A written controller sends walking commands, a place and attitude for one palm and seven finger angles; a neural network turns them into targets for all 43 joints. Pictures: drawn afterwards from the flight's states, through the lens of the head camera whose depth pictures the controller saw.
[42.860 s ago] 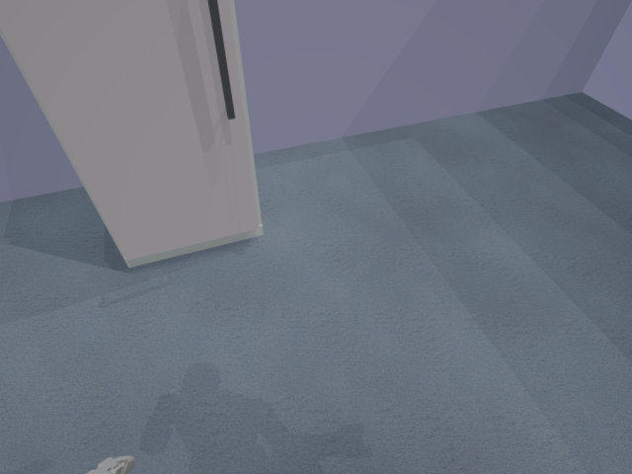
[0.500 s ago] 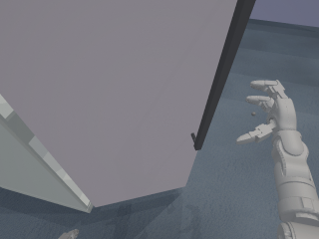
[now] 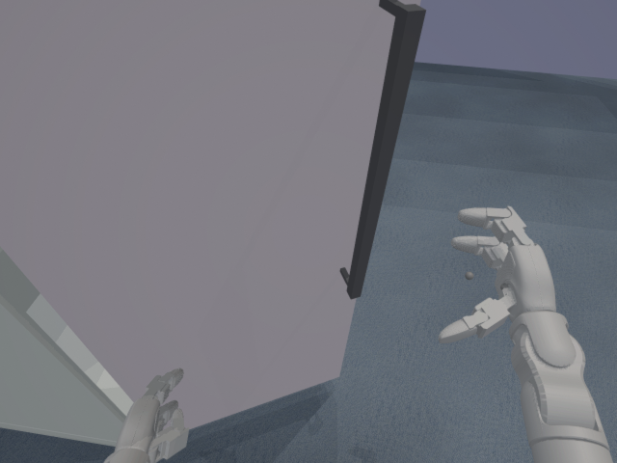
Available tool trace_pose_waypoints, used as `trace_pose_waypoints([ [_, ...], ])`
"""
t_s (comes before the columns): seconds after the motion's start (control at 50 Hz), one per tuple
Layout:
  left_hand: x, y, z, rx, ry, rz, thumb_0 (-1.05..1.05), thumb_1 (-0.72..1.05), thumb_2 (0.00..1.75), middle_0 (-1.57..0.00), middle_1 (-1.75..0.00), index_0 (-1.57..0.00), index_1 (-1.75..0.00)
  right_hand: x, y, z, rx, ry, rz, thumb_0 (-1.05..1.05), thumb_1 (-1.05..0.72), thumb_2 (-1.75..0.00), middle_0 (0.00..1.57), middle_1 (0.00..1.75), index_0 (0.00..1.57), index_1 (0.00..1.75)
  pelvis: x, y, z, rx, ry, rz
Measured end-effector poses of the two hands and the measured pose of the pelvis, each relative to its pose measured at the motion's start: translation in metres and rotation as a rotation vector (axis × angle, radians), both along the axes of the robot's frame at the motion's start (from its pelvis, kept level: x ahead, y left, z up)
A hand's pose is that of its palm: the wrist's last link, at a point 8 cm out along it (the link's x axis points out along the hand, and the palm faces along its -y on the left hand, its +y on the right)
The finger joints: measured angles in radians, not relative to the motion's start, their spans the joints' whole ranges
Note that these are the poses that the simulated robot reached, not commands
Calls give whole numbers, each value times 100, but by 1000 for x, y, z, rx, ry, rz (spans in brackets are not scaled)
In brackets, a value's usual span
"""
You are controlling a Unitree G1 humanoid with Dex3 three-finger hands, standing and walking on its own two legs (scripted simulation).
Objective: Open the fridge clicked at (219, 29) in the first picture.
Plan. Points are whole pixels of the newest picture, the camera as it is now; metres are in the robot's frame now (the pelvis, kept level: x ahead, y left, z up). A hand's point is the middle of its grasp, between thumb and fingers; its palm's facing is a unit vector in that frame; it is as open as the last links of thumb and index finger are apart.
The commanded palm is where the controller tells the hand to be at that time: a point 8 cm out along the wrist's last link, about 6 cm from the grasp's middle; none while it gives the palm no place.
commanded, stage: draw the hand back to the body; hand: right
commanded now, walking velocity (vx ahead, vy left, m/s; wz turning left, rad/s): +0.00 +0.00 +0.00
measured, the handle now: (366, 188) +0.47 -0.07 +0.13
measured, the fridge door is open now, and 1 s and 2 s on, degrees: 63 63 63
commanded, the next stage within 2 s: step back with the hand held close in 1.70 s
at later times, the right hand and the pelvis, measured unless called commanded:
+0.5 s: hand (505, 309) +0.26 -0.20 +0.13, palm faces +0.01 +1.00 -0.03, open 14.7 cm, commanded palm +0.23 -0.25 +0.15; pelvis +0.00 +0.02 +0.00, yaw +0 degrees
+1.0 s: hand (583, 335) +0.22 -0.26 +0.15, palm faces +0.44 +0.86 -0.26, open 12.1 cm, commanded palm +0.18 -0.29 +0.17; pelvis +0.00 -0.01 +0.01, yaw +0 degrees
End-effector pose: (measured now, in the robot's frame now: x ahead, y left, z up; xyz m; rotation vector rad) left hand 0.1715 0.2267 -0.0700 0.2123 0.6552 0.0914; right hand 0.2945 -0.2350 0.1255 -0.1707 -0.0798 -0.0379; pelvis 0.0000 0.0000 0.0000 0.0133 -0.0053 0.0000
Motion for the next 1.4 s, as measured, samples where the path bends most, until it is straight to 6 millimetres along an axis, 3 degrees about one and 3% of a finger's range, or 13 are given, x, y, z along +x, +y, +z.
trace_pose_waypoints([
  [0.12, 7, 3, 0, 8, -15, -32, 1, 90, 90, -20, -30, -20, -30, -14, 4, 2, -11, -11, -13, -2, 55, -20, 25, 115, 25, 115, -1, 8, 0, 0, -15, -14],
  [0.22, 4, 10, -3, 19, 7, -19, 1, 90, 90, -21, -30, -20, -30, -6, 8, 4, 123, 60, 80, -2, 55, -20, 25, 115, 25, 115, -2, 15, 2, -3, -32, -21],
  [0.3, 5, 18, 2, 12, -35, 9, 1, 90, 90, -21, -30, -20, -30, -5, 5, 18, 117, 82, 117, -2, 55, -20, 25, 115, 25, 115, 3, 18, 3, -7, -38, -8],
  [0.38, 6, 26, 7, -5, -79, 24, 1, 90, 90, -20, -30, -20, -30, -21, -6, 26, 141, 45, 80, -2, 55, -20, 25, 115, 25, 115, 6, 20, 3, -11, -41, 3],
  [0.56, 10, 32, 13, 40, -101, -4, 1, 90, 90, -20, -30, -20, -30, -64, -19, 7, 137, 97, 15, -2, 55, -20, 25, 115, 25, 115, -2, 21, 1, -2, -72, -13],
  [0.66, 14, 22, 18, 52, -132, -27, 1, 90, 90, -20, -30, -20, -30, -69, -21, 24, 75, 17, 3, -2, 50, -22, 25, 112, 25, 112, -7, 19, 1, 1, -81, -14],
  [0.74, 12, 12, 20, 50, -132, -40, 1, 90, 90, -20, -30, -20, -30, -80, -33, 36, -28, -72, -187, -2, 42, -26, 25, 107, 25, 107, -8, 15, 4, 4, -84, -7],
  [0.9, -1, -7, 8, 54, -17, -55, 1, 90, 90, -20, -30, -20, -30, -112, -52, 22, -90, -51, -366, -1, 16, -38, 24, 92, 24, 92, -2, 1, 9, 4, -102, 0],
  [1.12, 7, -25, 7, 32, -2, -60, 1, 90, 90, -21, -30, -20, -30, -112, -68, 53, -174, -157, -391, -1, -22, -57, 23, 69, 23, 69, 9, -12, 12, 3, -115, 8],
  [1.4, 16, -14, 12, 46, -10, -67, 1, 90, 90, -21, -30, -20, -30, -144, -79, 57, -237, -128, -459, 1, -72, -81, 21, 40, 21, 40, 10, -7, 12, 5, -118, 5],
])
